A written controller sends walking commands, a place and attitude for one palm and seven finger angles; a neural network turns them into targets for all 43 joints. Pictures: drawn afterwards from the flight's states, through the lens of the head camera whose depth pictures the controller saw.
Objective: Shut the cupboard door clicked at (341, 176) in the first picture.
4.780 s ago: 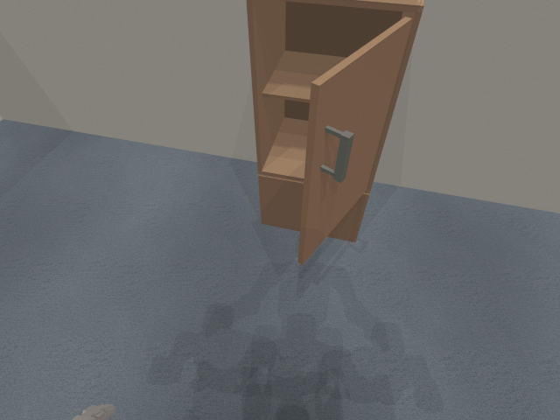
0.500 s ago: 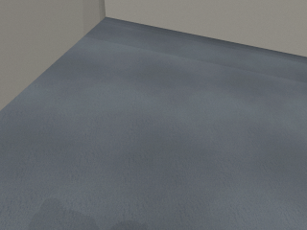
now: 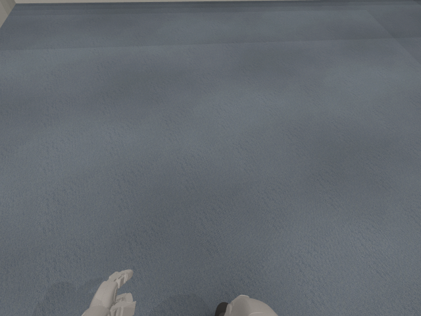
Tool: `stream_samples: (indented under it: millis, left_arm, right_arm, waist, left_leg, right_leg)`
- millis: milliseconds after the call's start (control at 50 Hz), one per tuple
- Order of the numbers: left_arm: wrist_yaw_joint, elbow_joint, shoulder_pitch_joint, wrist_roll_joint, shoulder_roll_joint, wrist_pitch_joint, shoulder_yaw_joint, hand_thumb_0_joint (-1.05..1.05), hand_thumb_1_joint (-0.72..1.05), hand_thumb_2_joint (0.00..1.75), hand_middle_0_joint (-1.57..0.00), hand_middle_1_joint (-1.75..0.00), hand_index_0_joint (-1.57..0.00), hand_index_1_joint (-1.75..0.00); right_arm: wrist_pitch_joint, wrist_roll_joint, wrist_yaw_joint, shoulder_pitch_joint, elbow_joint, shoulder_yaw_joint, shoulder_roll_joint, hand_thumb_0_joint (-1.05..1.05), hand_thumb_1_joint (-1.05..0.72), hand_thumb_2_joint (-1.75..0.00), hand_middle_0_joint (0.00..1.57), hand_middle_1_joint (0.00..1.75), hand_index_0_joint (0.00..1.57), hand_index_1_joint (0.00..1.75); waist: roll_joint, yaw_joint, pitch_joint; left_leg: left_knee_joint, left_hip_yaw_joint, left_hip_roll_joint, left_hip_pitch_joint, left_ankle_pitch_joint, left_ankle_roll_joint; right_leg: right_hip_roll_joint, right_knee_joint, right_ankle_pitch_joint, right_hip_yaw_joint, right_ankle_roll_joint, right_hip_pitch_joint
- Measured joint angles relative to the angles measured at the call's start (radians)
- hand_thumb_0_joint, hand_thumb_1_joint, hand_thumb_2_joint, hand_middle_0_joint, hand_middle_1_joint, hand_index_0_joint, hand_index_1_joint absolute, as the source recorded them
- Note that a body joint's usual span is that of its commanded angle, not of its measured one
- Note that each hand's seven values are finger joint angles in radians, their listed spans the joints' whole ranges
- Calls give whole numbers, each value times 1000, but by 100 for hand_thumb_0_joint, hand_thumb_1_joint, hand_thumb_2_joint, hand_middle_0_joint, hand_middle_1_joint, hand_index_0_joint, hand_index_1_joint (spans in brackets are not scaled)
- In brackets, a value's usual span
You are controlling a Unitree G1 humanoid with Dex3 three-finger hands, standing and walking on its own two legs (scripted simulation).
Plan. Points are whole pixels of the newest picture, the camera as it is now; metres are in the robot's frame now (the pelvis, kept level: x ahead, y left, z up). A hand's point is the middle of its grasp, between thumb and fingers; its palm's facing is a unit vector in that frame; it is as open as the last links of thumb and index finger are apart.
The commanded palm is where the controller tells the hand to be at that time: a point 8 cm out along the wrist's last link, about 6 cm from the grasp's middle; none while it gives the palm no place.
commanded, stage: walk around to get in front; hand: left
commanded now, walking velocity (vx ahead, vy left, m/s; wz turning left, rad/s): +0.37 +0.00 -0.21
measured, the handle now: out of the picture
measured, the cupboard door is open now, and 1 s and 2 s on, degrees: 66 66 66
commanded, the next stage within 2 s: walk to a spot facing it in 1.28 s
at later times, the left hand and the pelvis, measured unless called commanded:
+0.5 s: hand (107, 296) +0.18 +0.22 -0.17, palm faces +0.00 -0.99 -0.16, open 7.3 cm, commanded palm none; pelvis +0.22 +0.04 +0.01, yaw -6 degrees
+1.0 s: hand (162, 151) +0.56 +0.13 -0.15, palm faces -0.29 -0.93 -0.21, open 7.3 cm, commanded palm none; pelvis +0.41 -0.02 +0.01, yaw -15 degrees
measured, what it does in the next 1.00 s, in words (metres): walks ahead: left foot, then right foot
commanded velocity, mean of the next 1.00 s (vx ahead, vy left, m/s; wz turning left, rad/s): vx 0.37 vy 0.00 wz -0.17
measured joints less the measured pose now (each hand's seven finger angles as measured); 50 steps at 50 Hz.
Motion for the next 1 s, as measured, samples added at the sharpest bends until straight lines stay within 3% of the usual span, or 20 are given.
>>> stream_samples:
  millis: [40,80,160,260,360,440,460,500,540,600,700,780,920,1000]
  left_arm:
    - [11,-2,14,-14,2,-16,-3,1,91,90,-20,-30,-20,-30]
    - [24,12,46,-19,2,-16,-4,1,91,90,-20,-30,-20,-30]
    - [52,52,125,-23,4,-26,15,-1,94,90,-21,-30,-21,-30]
    - [48,88,210,-12,25,-28,8,-2,95,90,-20,-30,-21,-30]
    - [47,116,294,-10,18,-30,-6,0,93,90,-20,-30,-20,-30]
    - [46,143,363,-11,9,-23,-11,0,92,90,-20,-30,-20,-30]
    - [44,153,375,-13,8,-17,-10,0,91,90,-20,-30,-20,-30]
    - [39,172,377,-18,3,1,-9,1,91,90,-20,-30,-20,-30]
    - [33,184,370,-15,-1,14,-6,1,91,90,-20,-30,-20,-30]
    - [24,172,339,-6,-2,26,3,1,91,90,-20,-30,-20,-30]
    - [22,123,288,3,-15,39,16,1,91,90,-20,-30,-20,-30]
    - [22,112,241,6,-4,51,25,1,93,90,-20,-30,-20,-30]
    - [14,104,150,2,13,51,19,1,93,90,-20,-30,-20,-30]
    - [13,81,106,4,13,10,9,1,92,90,-20,-30,-20,-30]
  right_arm:
    - [16,6,0,-51,-5,-6,-6,1,-91,-90,21,30,20,30]
    - [19,1,-4,-116,-31,-16,-19,1,-91,-90,21,30,20,30]
    - [8,-12,-5,-249,-114,-28,-48,1,-91,-90,20,30,20,30]
    - [2,-17,11,-376,-176,-35,-78,0,-93,-90,20,30,20,30]
    - [0,-14,35,-455,-196,-29,-93,0,-92,-90,20,30,20,30]
    - [-14,-15,40,-482,-205,-20,-92,0,-92,-90,20,30,20,30]
    - [-26,-19,36,-487,-207,-18,-88,0,-92,-90,20,30,20,30]
    - [-44,-22,28,-485,-209,-11,-80,0,-92,-90,20,30,20,30]
    - [-47,-17,18,-457,-202,-7,-69,0,-91,-90,20,30,20,30]
    - [-48,-12,3,-389,-167,-9,-48,0,-92,-90,20,30,20,30]
    - [-42,-6,-14,-282,-103,-35,-68,-2,-96,-90,21,30,20,30]
    - [-39,-7,-12,-206,-59,-32,-60,-1,-94,-90,20,30,20,30]
    - [-31,-18,-3,-113,-11,-22,-34,0,-92,-90,20,30,20,30]
    - [-18,-13,5,-64,17,-16,-18,0,-92,-90,20,30,20,30]
  waist:
    - [0,3,5]
    - [1,6,-3]
    - [22,14,-44]
    - [47,46,-86]
    - [42,92,-90]
    - [16,120,-81]
    - [3,119,-73]
    - [-16,120,-55]
    - [-20,112,-55]
    - [-24,103,-61]
    - [-21,91,-84]
    - [-18,72,-86]
    - [6,17,-61]
    - [23,5,-54]
  left_leg:
    - [320,-153,-25,-160,6,10]
    - [462,-224,-37,-294,71,17]
    - [375,-262,-20,-485,162,13]
    - [155,-259,-19,-570,277,2]
    - [-70,-237,-54,-521,320,15]
    - [-236,-202,-107,-400,307,44]
    - [-246,-189,-120,-381,339,77]
    - [-197,-162,-128,-362,296,116]
    - [-212,-143,-132,-318,258,124]
    - [-299,-125,-145,-240,265,120]
    - [-425,-96,-162,-142,273,120]
    - [-489,-77,-162,-70,261,105]
    - [-501,-33,-129,29,182,48]
    - [-335,-26,-75,20,61,7]
  right_leg:
    - [12,34,-66,9,-3,26]
    - [25,-10,-86,24,8,83]
    - [46,-134,-64,56,16,181]
    - [57,-219,-80,87,30,283]
    - [53,-249,-134,108,58,379]
    - [27,-189,-227,126,92,429]
    - [12,-104,-262,135,95,406]
    - [-3,208,-295,163,85,293]
    - [-13,456,-252,168,79,174]
    - [-53,574,-151,159,88,33]
    - [-108,518,-21,165,114,-119]
    - [-132,378,33,145,132,-147]
    - [-115,65,0,80,117,-64]
    - [-72,-102,19,39,74,56]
